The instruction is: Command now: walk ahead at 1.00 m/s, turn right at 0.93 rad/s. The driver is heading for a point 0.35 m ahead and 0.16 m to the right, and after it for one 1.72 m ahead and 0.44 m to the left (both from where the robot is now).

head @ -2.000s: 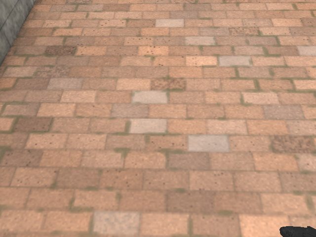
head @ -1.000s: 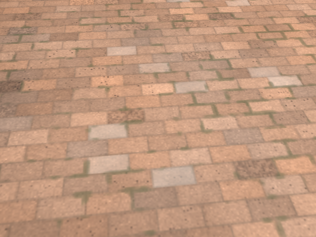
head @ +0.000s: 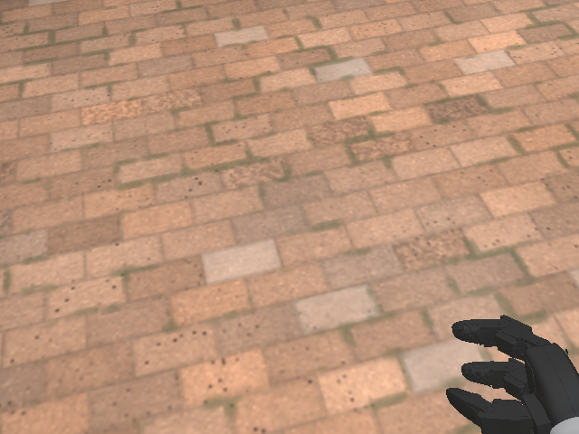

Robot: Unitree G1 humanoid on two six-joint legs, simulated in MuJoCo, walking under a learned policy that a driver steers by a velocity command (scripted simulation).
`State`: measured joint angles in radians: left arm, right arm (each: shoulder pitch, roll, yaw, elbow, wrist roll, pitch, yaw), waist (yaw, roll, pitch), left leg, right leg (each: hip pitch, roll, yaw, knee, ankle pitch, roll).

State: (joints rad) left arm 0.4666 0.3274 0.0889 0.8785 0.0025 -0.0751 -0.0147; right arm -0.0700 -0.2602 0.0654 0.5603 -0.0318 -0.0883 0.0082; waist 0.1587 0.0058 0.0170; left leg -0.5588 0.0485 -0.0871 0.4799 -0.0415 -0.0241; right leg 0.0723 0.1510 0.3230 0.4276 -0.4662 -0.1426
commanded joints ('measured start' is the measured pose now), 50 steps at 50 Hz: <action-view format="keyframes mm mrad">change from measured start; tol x64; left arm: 1 -142 127 26 -99 7 -33 2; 50 -288 53 -73 -239 64 -47 21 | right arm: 1 590 -295 -134 75 -17 -20 -51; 50 463 -224 -182 238 18 61 -9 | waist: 1 -370 38 -365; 50 -158 -110 13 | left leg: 1 879 166 -140 42 -438 60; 3 967 431 -806 -219 -843 177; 21 503 211 211 68 1054 136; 24 -112 -50 13 1026 -423 136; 42 267 -123 299 273 41 212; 50 485 108 -520 -259 -275 396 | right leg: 1 -422 -68 -11 656 596 -1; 2 -741 24 -135 926 -74 33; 13 -858 -234 -288 716 388 45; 21 -135 -53 -412 204 286 -51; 24 425 -625 431 -17 37 -105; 43 -72 -386 -584 298 1583 106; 46 -888 -55 -369 1352 -48 175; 50 -818 -237 -223 989 115 158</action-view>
